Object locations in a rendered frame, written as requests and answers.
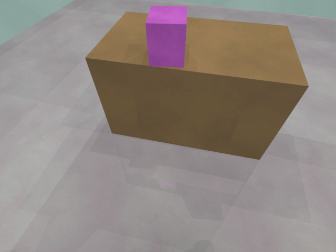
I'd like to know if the carton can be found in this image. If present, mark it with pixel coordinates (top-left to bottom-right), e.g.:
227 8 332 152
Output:
145 6 187 67

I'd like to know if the pedestal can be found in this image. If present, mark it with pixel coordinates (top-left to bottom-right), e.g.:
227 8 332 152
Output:
85 12 309 160

